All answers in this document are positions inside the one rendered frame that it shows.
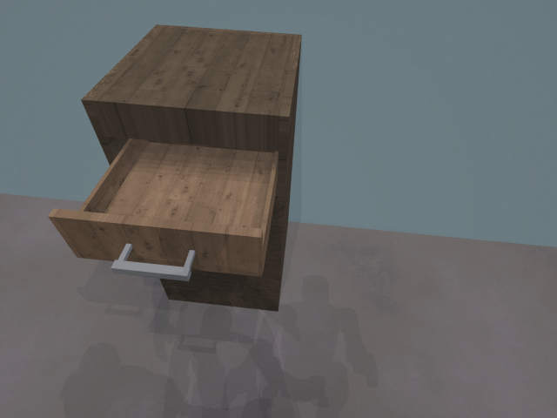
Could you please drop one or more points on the cabinet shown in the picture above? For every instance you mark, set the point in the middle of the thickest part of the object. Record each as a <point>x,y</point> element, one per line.
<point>203,86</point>

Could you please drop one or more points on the drawer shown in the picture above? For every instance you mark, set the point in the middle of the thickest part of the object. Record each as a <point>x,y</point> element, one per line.
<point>168,198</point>

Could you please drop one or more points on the handle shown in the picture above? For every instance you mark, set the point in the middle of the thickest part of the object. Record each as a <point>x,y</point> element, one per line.
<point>121,266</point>

